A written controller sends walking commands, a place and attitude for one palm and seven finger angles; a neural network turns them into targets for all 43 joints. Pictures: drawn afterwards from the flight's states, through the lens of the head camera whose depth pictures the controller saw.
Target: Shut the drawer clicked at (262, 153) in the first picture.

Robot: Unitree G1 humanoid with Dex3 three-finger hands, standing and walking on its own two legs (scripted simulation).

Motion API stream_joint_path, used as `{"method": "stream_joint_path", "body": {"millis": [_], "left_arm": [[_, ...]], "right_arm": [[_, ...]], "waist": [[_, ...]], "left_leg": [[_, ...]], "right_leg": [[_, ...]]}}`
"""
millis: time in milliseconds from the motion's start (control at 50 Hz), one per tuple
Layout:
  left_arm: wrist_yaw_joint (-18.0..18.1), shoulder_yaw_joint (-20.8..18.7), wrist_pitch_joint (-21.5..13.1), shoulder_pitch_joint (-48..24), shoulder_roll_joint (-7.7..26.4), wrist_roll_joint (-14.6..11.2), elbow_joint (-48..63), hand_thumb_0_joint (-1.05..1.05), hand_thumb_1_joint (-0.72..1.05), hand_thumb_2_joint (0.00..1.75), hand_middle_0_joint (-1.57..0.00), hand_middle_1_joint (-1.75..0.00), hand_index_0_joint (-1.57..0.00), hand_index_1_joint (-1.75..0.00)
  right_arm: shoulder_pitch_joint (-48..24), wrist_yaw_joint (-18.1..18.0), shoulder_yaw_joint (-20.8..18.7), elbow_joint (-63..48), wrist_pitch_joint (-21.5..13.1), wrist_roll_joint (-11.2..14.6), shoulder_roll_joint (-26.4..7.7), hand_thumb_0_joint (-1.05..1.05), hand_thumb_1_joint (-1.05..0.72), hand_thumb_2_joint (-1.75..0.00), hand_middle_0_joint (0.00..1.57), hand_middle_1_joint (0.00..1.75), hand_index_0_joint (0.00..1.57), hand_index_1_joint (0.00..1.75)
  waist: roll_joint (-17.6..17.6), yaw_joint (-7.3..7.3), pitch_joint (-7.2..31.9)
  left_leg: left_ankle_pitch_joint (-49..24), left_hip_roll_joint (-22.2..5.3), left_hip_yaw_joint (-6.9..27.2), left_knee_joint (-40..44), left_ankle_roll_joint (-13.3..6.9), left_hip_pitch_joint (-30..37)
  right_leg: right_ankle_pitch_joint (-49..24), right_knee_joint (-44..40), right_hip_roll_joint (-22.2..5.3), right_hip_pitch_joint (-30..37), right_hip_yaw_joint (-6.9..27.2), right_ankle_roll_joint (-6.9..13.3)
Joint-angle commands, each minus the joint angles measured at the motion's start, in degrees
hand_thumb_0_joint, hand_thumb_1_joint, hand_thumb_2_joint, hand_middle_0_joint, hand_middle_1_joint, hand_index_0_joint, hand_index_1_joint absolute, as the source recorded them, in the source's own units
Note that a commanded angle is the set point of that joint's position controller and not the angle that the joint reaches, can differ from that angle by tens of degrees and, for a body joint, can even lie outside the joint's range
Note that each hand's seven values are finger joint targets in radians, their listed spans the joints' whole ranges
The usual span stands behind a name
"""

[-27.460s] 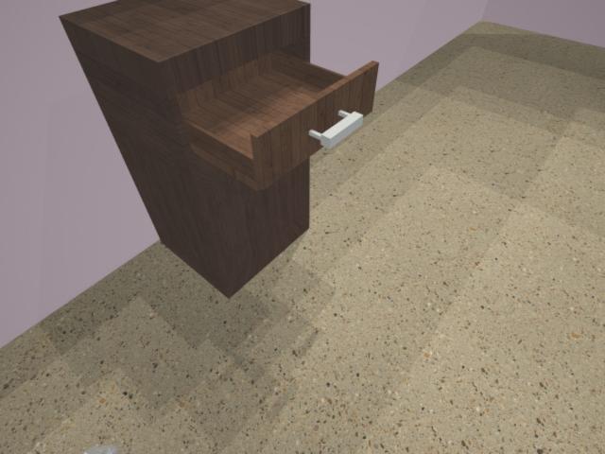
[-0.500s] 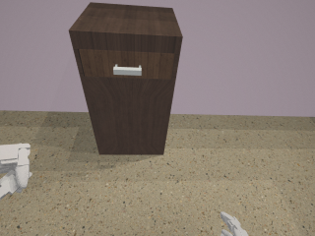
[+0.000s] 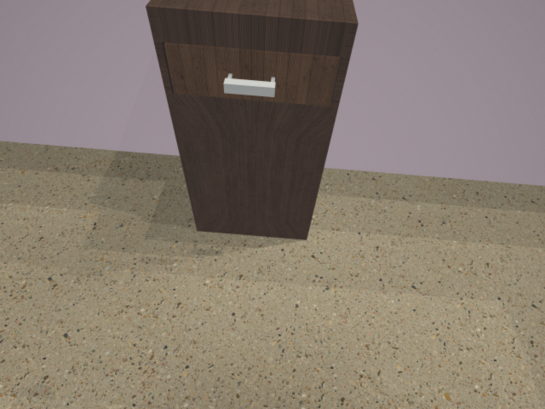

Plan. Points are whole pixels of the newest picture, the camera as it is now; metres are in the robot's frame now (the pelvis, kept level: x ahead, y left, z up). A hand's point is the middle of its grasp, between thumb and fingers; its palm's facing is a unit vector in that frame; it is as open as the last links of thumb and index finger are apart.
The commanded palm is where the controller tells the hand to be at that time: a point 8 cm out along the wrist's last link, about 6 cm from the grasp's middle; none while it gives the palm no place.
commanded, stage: let the arm hang, fingers relaxed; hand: left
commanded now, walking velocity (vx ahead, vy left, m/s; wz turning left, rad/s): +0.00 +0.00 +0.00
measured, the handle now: (250, 83) +0.86 +0.11 +0.00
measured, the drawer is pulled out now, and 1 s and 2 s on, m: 0.00 0.00 0.00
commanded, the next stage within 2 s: look to check the result in 0.68 s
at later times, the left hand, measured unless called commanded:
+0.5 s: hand out of the picture +0.02 +0.18 -0.17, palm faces +0.02 -0.98 -0.19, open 7.2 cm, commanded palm none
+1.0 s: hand out of the picture +0.03 +0.19 -0.17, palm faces +0.01 -0.98 -0.20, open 7.4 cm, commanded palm none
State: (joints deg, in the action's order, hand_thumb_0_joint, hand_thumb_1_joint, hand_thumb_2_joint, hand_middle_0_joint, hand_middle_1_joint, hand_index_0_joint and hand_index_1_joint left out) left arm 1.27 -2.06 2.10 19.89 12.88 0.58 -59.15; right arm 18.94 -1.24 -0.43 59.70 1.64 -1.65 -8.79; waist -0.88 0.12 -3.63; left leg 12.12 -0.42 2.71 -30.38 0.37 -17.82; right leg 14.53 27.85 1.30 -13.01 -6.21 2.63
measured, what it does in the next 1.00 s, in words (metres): stands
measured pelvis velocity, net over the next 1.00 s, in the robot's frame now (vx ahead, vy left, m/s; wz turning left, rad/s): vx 0.02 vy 0.01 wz -0.03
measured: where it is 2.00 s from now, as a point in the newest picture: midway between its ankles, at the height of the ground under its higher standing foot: outside the picture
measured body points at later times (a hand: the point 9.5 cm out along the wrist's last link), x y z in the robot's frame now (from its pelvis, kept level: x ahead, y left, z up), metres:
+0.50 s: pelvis +0.01 +0.01 +0.01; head +0.02 +0.01 +0.46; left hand +0.02 +0.23 -0.15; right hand -0.01 -0.19 -0.16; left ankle +0.05 +0.12 -0.74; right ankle +0.01 -0.09 -0.74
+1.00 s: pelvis +0.02 +0.01 +0.01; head +0.04 +0.01 +0.46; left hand +0.03 +0.24 -0.15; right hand +0.01 -0.20 -0.16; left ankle +0.05 +0.12 -0.74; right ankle +0.01 -0.09 -0.74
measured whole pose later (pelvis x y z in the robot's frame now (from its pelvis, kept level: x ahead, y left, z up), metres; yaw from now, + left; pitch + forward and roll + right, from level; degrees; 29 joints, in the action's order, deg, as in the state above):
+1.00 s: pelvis +0.02 +0.01 +0.01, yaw -2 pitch -1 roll +0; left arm 1.9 -1.0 -0.4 14.8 8.4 0.4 -65.6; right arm 14.8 -2.1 -0.7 65.8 -0.3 -1.0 -8.0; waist 0.8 -0.5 -3.5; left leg 10.8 0.7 0.3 -23.4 -0.8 -11.2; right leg 13.6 22.8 0.1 -7.9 -3.8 1.3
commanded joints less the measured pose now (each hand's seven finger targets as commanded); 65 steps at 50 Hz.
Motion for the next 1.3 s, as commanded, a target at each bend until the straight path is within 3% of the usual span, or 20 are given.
{"method": "stream_joint_path", "body": {"millis": [0, 160, 380, 440, 540, 660, 720, 780, 980, 1280], "left_arm": [[-0.21, 0.14, -2.77, -0.44, 3.87, -0.4, -0.19, 0.0, 0.9, 0.9, -0.52, -0.65, -0.52, -0.65], [0.58, 0.62, -2.69, 1.26, 1.8, -0.45, -4.87, 0.0, 0.9, 0.9, -0.2, -0.3, -0.2, -0.3], [0.95, 0.38, -2.68, 0.23, -0.43, -0.19, -5.28, 0.0, 0.9, 0.9, -0.2, -0.3, -0.2, -0.3], [0.93, 0.28, -2.59, -0.31, -0.14, -0.19, -5.27, 0.0, 0.9, 0.9, -0.2, -0.3, -0.2, -0.3], [0.82, 0.02, -2.9, -0.69, 0.65, -0.22, -4.88, 0.0, 0.9, 0.9, -0.2, -0.3, -0.2, -0.3], [0.86, 0.09, -3.04, -1.21, 0.98, -0.27, -4.83, 0.0, 0.9, 0.9, -0.2, -0.3, -0.2, -0.3], [0.9, 0.04, -3.21, -0.89, 1.45, -0.23, -4.83, 0.0, 0.9, 0.9, -0.2, -0.3, -0.2, -0.3], [0.89, 0.06, -3.05, -1.62, 1.36, -0.24, -5.02, 0.0, 0.9, 0.9, -0.2, -0.3, -0.2, -0.3], [0.82, 0.07, -3.03, -2.09, 1.88, -0.23, -5.26, 0.0, 0.9, 0.9, -0.2, -0.3, -0.2, -0.3], [0.8, -0.1, -3.38, -3.12, 3.14, -0.26, -4.9, 0.0, 0.9, 0.9, -0.2, -0.3, -0.2, -0.3]], "right_arm": [[1.54, -0.78, -1.31, -0.53, -1.88, 0.83, -5.32, 0.0, -0.9, -0.9, 0.2, 0.3, 0.2, 0.3], [3.19, -1.16, -1.01, 3.77, -1.82, 0.98, -3.49, 0.0, -0.9, -0.9, 0.2, 0.3, 0.2, 0.3], [2.04, -1.14, -1.08, 4.97, -1.72, 0.66, -1.65, 0.0, -0.9, -0.9, 0.2, 0.3, 0.2, 0.3], [1.92, -1.11, -1.1, 4.98, -1.69, 0.61, -1.63, 0.0, -0.9, -0.9, 0.2, 0.3, 0.2, 0.3], [1.85, -1.12, -1.2, 4.64, -2.09, 0.67, -2.55, 0.0, -0.9, -0.9, 0.2, 0.3, 0.2, 0.3], [1.19, -1.14, -1.25, 4.69, -2.02, 0.72, -3.22, 0.0, -0.9, -0.9, 0.2, 0.3, 0.2, 0.3], [1.06, -1.19, -1.41, 4.58, -2.18, 0.83, -3.94, 0.0, -0.9, -0.9, 0.2, 0.3, 0.2, 0.3], [0.66, -1.2, -1.24, 4.91, -2.16, 0.81, -3.85, 0.0, -0.9, -0.9, 0.2, 0.3, 0.2, 0.3], [-0.28, -1.22, -1.14, 5.14, -2.18, 0.77, -4.66, 0.0, -0.9, -0.9, 0.2, 0.3, 0.2, 0.3], [-1.61, -1.2, -1.23, 5.11, -2.4, 0.84, -5.84, 0.0, -0.9, -0.9, 0.2, 0.3, 0.2, 0.3]], "waist": [[1.41, -0.33, 3.55], [0.72, -0.21, 0.5], [0.98, -0.36, -2.66], [2.58, -0.27, -3.33], [1.1, -0.27, -0.63], [1.21, -0.48, -1.14], [1.33, -0.43, 0.44], [1.1, -0.48, -1.11], [1.56, -0.54, -1.04], [1.12, -0.45, 0.25]], "left_leg": [[-2.73, -3.87, 3.19, 7.68, -2.87, 3.62], [-5.41, -4.34, 2.69, 9.39, -2.8, 4.61], [-3.19, -3.83, 2.6, 10.52, -2.58, 3.69], [-2.47, -4.15, 2.79, 11.21, -2.63, 3.0], [-5.16, -4.26, 2.62, 10.69, -2.68, 4.32], [-6.49, -4.27, 2.26, 10.15, -2.62, 5.79], [-8.47, -4.58, 2.12, 9.71, -2.7, 7.05], [-7.4, -4.69, 2.35, 10.63, -2.68, 6.43], [-6.81, -4.87, 2.5, 11.2, -2.62, 6.94], [-10.22, -5.0, 1.86, 10.76, -2.48, 8.4]], "right_leg": [[1.88, -10.0, -7.72, 1.6, 8.67, 1.46], [0.38, -9.67, -7.33, 1.46, 6.81, 0.97], [1.97, -10.03, -7.19, -0.02, 7.29, 0.71], [1.98, -9.81, -6.92, 0.21, 7.21, 0.51], [-0.4, -9.53, -7.16, 2.15, 7.35, 0.49], [-1.32, -10.11, -7.38, 1.41, 7.73, 0.53], [-3.55, -9.7, -7.31, 2.26, 7.62, 0.45], [-2.46, -9.91, -7.16, 1.88, 7.55, 0.38], [-1.76, -10.31, -7.07, 2.11, 7.67, 0.32], [-6.62, -10.43, -7.57, 3.61, 7.94, 0.23]]}}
